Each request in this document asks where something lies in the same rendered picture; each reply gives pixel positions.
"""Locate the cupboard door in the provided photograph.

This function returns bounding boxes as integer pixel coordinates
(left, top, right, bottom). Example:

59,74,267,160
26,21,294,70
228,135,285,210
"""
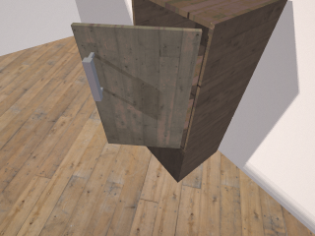
71,23,202,148

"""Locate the handle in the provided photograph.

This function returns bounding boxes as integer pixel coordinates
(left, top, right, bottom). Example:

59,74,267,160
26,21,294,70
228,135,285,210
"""
82,52,103,101

